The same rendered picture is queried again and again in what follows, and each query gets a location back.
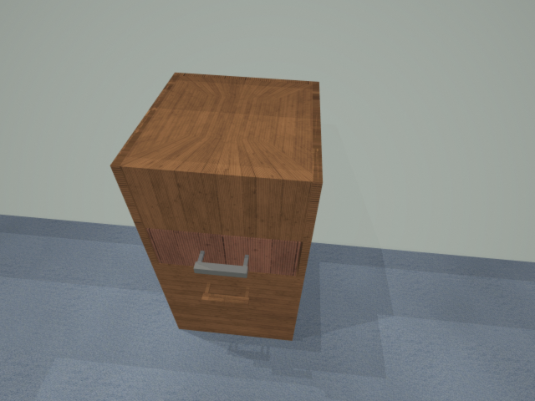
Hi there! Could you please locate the drawer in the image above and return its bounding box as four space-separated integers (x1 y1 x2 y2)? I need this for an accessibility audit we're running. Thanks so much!
146 228 301 276

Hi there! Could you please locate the handle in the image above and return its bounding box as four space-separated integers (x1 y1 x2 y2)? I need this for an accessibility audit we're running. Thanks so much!
193 251 249 278
201 293 249 307

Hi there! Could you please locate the cabinet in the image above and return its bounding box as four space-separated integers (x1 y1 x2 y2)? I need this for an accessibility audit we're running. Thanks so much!
110 73 323 341

